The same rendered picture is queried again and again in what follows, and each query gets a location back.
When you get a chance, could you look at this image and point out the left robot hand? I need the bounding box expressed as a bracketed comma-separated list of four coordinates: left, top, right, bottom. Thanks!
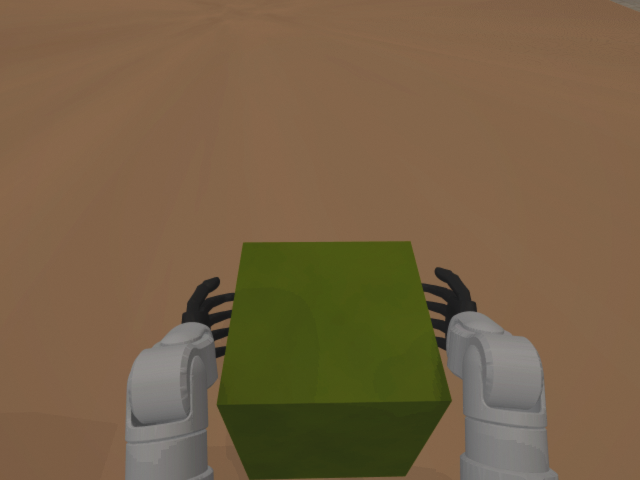
[181, 277, 235, 358]

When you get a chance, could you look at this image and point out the left robot forearm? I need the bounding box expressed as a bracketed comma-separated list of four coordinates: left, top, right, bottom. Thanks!
[125, 322, 218, 480]

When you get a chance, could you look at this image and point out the carton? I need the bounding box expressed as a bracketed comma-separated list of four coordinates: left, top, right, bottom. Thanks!
[217, 241, 452, 480]

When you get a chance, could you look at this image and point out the right robot forearm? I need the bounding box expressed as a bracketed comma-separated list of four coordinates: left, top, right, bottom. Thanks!
[446, 311, 559, 480]

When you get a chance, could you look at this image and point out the right robot hand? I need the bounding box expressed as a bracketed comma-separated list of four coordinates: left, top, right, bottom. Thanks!
[422, 267, 477, 350]

